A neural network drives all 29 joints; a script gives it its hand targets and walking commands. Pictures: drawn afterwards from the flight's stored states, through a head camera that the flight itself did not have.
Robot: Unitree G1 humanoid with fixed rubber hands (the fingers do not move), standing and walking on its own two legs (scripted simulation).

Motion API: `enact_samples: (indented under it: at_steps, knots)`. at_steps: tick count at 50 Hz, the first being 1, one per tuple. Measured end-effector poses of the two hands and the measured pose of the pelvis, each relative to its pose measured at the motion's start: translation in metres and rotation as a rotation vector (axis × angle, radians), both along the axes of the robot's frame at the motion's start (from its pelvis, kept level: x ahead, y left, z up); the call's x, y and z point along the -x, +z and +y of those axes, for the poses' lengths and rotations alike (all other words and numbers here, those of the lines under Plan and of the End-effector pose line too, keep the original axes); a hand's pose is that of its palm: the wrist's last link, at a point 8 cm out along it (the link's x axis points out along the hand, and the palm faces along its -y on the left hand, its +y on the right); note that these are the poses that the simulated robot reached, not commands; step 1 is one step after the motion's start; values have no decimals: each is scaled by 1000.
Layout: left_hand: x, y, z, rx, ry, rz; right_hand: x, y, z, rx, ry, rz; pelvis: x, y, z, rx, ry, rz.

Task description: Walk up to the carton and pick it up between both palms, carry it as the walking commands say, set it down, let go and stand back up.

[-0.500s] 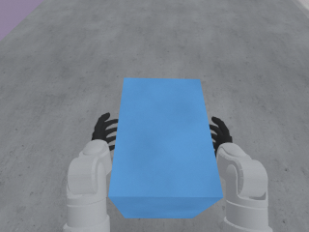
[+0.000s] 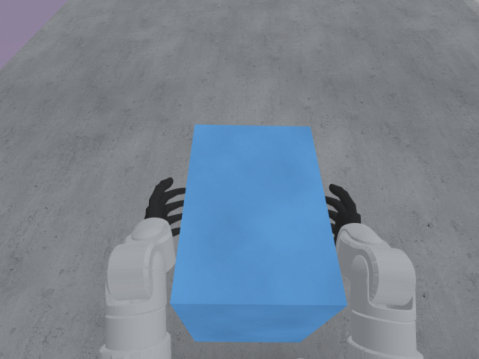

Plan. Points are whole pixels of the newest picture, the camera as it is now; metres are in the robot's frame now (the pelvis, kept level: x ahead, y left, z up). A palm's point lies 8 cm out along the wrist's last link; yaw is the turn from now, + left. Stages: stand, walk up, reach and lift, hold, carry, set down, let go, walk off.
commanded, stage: carry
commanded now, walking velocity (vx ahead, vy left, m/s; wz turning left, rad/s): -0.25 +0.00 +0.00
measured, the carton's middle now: (250, 239) +0.31 -0.02 +0.01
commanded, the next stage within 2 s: none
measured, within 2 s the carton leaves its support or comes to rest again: neither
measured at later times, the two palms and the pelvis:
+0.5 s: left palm out of the picture +0.09 +0.16 +0.08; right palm out of the picture +0.11 -0.12 +0.07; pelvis -0.19 -0.01 -0.01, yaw -1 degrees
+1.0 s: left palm out of the picture -0.17 +0.18 +0.06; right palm out of the picture -0.16 -0.10 +0.06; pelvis -0.43 +0.02 -0.01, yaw +2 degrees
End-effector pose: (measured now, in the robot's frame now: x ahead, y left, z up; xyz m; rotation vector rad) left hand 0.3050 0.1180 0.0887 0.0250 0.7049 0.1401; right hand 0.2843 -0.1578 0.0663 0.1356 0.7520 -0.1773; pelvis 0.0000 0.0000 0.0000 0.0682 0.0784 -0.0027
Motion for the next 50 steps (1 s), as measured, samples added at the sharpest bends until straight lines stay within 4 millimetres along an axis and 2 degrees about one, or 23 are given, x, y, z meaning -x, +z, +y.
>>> enact_samples:
  at_steps: [3, 6, 9, 12, 15, 18, 21, 24, 27, 31, 34, 37, 40, 43, 46, 50]
  knots:
    - [14, 7, 3, 5, -9, -34, 17, 6, 4, 4, -11, -34, 20, -1, 6, -5, 5, 10]
    - [39, 1, 15, 18, -7, -28, 41, 6, 15, 29, 0, -29, 42, -5, 14, 4, 16, 12]
    - [72, -12, 35, 47, 18, -24, 66, 2, 34, 64, 29, -24, 69, -13, 23, 19, 24, -5]
    - [114, -22, 54, 57, 61, 17, 94, -1, 53, 94, 93, 17, 92, -10, 27, 45, 26, -40]
    - [147, -23, 67, 79, 116, 36, 113, 1, 66, 119, 154, 35, 112, -6, 23, 78, 39, -46]
    - [171, -18, 71, 93, 155, 12, 126, 10, 70, 125, 185, 11, 133, -5, 16, 92, 33, -37]
    - [189, -12, 65, 89, 171, -18, 141, 13, 65, 106, 187, -18, 157, -7, 8, 94, 14, -26]
    - [205, -12, 46, 78, 158, -29, 163, 7, 45, 80, 163, -29, 182, -13, -5, 83, 3, -16]
    - [226, -15, 20, 25, 101, 2, 199, -9, 19, 30, 104, -2, 211, -13, -12, 92, 0, -34]
    - [257, -11, -9, 2, 20, 36, 253, -11, -9, 20, 38, 31, 247, -5, -17, 32, -9, -42]
    - [278, -3, -22, -4, -23, 20, 285, -4, -21, 16, -4, 15, 273, -2, -18, 13, -4, -34]
    - [301, 3, -24, -11, -42, -8, 310, 3, -23, 9, -24, -13, 300, -2, -15, 3, 2, -21]
    - [331, 5, -13, -1, -23, -23, 336, 5, -12, 14, -9, -27, 329, -5, -10, 0, 9, -18]
    - [368, -1, 6, 22, 6, -35, 364, 8, 6, 42, 23, -40, 361, -11, -2, 4, 26, -18]
    - [412, -15, 31, 45, 43, -32, 394, 5, 30, 77, 67, -37, 395, -19, 10, 7, 31, -32]
    - [476, -28, 60, 61, 96, 59, 441, -2, 59, 126, 156, 51, 430, -9, 19, 66, 34, -74]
